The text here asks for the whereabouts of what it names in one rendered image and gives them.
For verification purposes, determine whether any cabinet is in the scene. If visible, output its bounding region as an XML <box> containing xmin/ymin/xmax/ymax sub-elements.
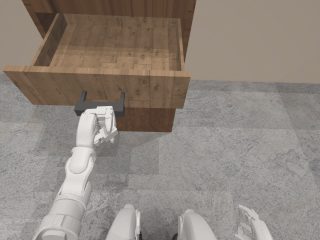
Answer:
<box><xmin>22</xmin><ymin>0</ymin><xmax>197</xmax><ymax>133</ymax></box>

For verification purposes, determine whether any robot right hand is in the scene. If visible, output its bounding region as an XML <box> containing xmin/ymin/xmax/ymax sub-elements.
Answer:
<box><xmin>235</xmin><ymin>205</ymin><xmax>273</xmax><ymax>240</ymax></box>

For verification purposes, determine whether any handle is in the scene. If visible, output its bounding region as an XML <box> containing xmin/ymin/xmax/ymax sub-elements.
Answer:
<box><xmin>74</xmin><ymin>90</ymin><xmax>125</xmax><ymax>118</ymax></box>

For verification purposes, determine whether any robot thigh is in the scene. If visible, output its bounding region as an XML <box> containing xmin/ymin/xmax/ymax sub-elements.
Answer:
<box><xmin>178</xmin><ymin>213</ymin><xmax>217</xmax><ymax>240</ymax></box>
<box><xmin>105</xmin><ymin>208</ymin><xmax>141</xmax><ymax>240</ymax></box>

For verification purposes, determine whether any drawer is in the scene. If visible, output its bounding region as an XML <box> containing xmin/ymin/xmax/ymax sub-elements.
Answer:
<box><xmin>3</xmin><ymin>13</ymin><xmax>191</xmax><ymax>109</ymax></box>

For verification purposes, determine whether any robot left thigh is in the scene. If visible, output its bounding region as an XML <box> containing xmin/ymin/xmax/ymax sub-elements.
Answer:
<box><xmin>105</xmin><ymin>208</ymin><xmax>141</xmax><ymax>240</ymax></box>

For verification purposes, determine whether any robot left forearm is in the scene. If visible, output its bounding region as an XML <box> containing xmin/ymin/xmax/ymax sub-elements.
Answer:
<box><xmin>32</xmin><ymin>146</ymin><xmax>97</xmax><ymax>240</ymax></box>

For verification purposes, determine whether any robot left hand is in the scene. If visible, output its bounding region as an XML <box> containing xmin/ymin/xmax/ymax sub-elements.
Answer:
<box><xmin>76</xmin><ymin>106</ymin><xmax>118</xmax><ymax>150</ymax></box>

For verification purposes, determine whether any robot right thigh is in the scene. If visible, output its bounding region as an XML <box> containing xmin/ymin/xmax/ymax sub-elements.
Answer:
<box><xmin>178</xmin><ymin>213</ymin><xmax>217</xmax><ymax>240</ymax></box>

